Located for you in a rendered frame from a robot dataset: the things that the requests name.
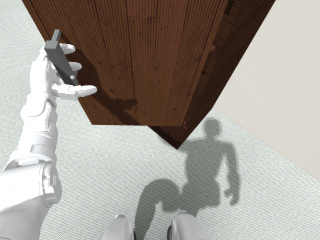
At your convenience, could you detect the left robot shin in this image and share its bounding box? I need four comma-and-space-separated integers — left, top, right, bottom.
115, 214, 126, 219

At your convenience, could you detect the handle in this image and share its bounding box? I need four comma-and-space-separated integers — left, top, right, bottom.
44, 29, 78, 87

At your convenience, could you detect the left robot hand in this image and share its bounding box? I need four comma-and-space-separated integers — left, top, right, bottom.
30, 43, 97, 101

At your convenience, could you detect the right robot shin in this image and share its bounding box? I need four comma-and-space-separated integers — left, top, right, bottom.
172, 210, 188, 240

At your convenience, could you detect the robot shin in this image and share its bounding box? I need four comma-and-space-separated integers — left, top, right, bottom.
172, 210, 188, 240
115, 214, 126, 219

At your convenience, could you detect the left robot upper arm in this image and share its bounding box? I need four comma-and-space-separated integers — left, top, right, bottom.
0, 162, 62, 240

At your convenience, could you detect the left robot forearm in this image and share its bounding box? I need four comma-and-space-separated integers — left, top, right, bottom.
0, 92, 58, 173

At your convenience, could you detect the cupboard door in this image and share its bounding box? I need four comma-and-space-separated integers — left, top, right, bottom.
22, 0, 229, 127

